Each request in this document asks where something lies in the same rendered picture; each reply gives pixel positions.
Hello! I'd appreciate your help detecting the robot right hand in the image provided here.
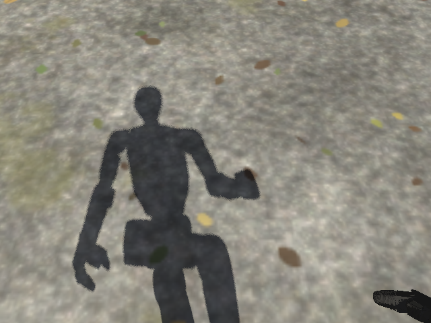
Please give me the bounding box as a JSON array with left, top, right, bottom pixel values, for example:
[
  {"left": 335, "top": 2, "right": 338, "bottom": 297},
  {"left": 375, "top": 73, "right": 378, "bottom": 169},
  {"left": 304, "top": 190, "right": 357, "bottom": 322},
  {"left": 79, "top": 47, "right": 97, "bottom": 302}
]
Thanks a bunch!
[{"left": 373, "top": 289, "right": 431, "bottom": 323}]

